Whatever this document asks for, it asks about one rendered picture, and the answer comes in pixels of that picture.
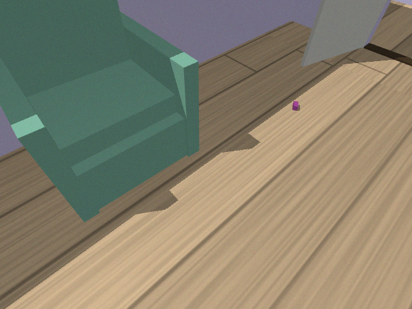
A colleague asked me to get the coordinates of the armchair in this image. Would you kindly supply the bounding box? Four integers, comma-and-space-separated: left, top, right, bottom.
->
0, 0, 199, 222

